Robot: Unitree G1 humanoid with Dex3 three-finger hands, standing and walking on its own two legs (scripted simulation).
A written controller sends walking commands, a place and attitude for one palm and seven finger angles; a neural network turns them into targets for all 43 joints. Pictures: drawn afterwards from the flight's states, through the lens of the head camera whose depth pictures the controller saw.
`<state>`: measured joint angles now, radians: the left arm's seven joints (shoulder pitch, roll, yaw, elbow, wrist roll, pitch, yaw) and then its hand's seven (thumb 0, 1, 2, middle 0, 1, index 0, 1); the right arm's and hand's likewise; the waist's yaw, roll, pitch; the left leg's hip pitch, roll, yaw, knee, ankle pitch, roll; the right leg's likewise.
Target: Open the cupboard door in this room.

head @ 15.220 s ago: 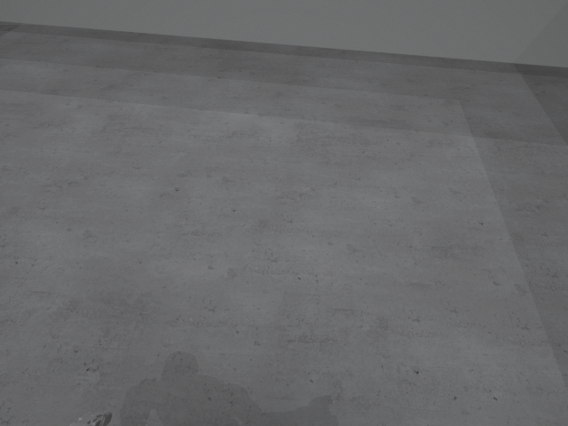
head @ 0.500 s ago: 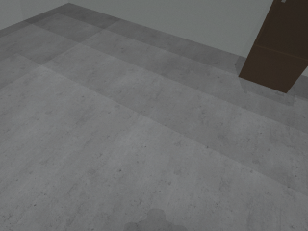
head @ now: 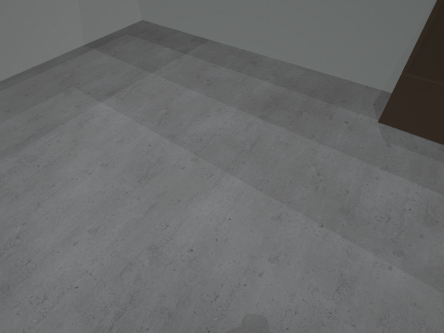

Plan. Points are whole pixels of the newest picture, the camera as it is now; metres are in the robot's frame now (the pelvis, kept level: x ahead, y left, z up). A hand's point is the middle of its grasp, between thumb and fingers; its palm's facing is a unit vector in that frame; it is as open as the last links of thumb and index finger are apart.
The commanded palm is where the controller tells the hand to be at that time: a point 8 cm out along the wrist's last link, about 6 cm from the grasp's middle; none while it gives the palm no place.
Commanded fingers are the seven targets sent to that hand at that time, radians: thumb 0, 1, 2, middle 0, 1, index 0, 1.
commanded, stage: stand and wait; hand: left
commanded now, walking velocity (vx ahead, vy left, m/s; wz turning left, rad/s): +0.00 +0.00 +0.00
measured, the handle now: out of the picture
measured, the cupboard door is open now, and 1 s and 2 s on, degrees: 0 0 0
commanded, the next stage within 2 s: turn or walk to find it in 0.20 s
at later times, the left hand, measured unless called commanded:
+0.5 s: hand out of the picture -0.02 +0.20 -0.18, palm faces +0.14 -0.97 -0.21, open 7.4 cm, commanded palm none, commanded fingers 0.00 0.90 0.90 -0.20 -0.30 -0.20 -0.30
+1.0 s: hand out of the picture -0.03 +0.19 -0.15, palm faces +0.30 -0.91 -0.29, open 7.4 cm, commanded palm none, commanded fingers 0.00 0.90 0.90 -0.20 -0.30 -0.20 -0.30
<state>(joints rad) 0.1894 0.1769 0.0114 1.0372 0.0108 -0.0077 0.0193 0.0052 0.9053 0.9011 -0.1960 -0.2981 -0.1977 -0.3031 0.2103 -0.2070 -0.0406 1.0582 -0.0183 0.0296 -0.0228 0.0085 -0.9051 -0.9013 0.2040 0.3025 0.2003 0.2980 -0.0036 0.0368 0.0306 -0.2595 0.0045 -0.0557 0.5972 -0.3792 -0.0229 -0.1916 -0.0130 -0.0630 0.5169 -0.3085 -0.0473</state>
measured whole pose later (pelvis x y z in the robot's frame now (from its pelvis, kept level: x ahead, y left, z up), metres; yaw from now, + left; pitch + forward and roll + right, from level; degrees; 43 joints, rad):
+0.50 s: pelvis -0.02 +0.01 +0.00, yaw +4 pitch -2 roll -1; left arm 0.25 0.18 0.04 1.09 0.01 0.03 0.02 0.01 0.90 0.90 -0.20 -0.30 -0.20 -0.30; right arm 0.23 -0.17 -0.03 1.10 -0.02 0.03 -0.02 0.01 -0.91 -0.90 0.20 0.30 0.20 0.30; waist 0.02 0.00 0.06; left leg -0.24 0.03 -0.05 0.55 -0.27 -0.04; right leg -0.19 -0.01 -0.14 0.52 -0.30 -0.03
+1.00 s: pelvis -0.04 -0.03 +0.00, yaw +17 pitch -1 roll +2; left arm 0.20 0.19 0.03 0.94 0.01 0.01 0.02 0.01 0.90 0.90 -0.20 -0.30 -0.20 -0.30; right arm 0.21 -0.27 -0.09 0.98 -0.03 0.07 0.00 0.01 -0.91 -0.90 0.20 0.30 0.20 0.30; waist -0.02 0.03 0.06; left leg -0.51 -0.02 -0.05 1.09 -0.39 -0.04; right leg -0.19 -0.04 -0.10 0.51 -0.32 -0.04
